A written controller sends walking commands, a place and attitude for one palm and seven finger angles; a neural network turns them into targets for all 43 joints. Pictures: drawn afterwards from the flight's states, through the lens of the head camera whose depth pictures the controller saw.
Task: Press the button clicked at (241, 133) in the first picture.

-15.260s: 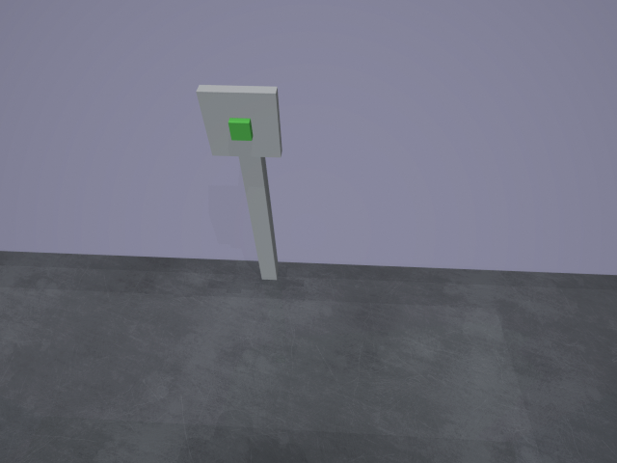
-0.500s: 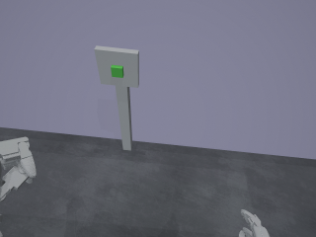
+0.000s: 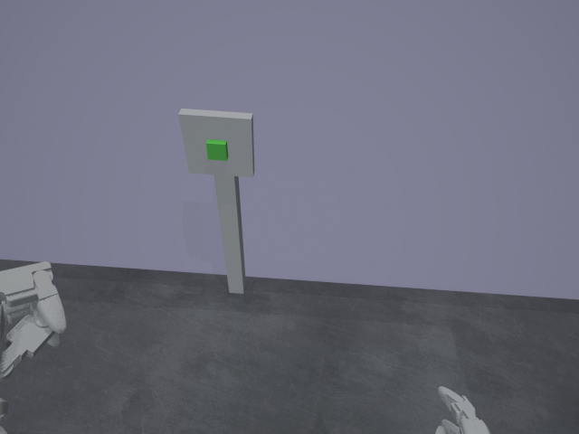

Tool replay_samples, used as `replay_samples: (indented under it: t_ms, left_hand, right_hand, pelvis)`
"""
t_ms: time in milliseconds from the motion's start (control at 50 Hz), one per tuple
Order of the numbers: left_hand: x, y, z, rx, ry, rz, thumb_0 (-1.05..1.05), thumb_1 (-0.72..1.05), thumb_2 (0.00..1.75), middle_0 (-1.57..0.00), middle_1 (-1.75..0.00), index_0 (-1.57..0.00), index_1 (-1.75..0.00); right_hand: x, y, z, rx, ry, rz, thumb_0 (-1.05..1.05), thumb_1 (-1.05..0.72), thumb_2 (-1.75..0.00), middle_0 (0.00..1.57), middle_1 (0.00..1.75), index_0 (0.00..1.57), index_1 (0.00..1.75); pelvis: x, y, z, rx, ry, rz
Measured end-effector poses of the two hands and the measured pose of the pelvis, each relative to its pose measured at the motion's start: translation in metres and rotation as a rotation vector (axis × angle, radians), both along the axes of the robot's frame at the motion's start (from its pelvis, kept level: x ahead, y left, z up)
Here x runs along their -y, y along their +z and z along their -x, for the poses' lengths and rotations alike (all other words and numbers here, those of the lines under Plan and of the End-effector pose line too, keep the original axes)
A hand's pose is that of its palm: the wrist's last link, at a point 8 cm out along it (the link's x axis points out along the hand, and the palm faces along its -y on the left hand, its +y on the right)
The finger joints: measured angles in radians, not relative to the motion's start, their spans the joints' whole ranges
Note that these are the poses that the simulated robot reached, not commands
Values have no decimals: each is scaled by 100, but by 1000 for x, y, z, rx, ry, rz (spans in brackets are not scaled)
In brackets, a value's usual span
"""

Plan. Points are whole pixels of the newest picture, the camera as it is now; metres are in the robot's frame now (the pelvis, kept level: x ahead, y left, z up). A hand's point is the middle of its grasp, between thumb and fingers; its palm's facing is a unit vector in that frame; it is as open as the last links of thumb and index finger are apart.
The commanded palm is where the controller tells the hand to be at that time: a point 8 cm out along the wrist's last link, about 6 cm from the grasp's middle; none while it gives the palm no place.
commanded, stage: let the arm hang, fingers relaxed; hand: left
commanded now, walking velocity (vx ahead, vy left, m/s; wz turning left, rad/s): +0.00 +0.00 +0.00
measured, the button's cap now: (217, 149) +0.79 +0.22 -0.04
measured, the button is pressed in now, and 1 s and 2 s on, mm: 0 0 0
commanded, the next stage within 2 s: stand and wait in 1.18 s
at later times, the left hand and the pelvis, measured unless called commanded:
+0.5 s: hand out of the picture -0.01 +0.19 -0.17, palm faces +0.04 -0.97 -0.23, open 4.0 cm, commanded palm none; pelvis +0.00 -0.01 +0.00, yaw +2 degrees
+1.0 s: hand out of the picture +0.03 +0.16 -0.17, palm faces +0.04 -0.98 -0.21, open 7.2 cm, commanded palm none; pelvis +0.01 -0.01 +0.01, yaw +1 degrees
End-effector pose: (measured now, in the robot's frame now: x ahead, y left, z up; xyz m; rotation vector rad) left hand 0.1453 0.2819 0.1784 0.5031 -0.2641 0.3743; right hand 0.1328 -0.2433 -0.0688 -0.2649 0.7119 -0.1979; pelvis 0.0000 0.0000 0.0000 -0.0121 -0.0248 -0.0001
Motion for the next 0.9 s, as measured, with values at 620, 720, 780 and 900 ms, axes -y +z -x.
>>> replay_samples:
  t_ms: [620,720,780,900]
  left_hand:
    - [41,-311,199,-1689,341,564,1,91,90,-60,-78,-61,-75]
    - [47,-310,195,-1687,340,566,1,91,90,-42,-57,-43,-56]
    - [52,-311,182,-1658,319,566,1,91,90,-34,-47,-34,-46]
    - [64,-314,145,-1577,258,569,1,91,90,-24,-35,-24,-35]
  right_hand:
    - [-13,-71,152,-755,-87,-136,1,-91,-90,20,30,20,30]
    - [-17,-76,151,-750,-89,-159,1,-91,-90,20,30,20,30]
    - [-20,-78,146,-732,-87,-170,1,-91,-90,20,30,20,30]
    - [-22,-79,132,-688,-83,-185,0,-91,-90,20,30,20,30]
  pelvis:
    - [4,4,-4,1,24,-1]
    - [5,4,-4,2,20,-6]
    - [6,4,-5,2,18,-8]
    - [9,5,-8,3,17,-12]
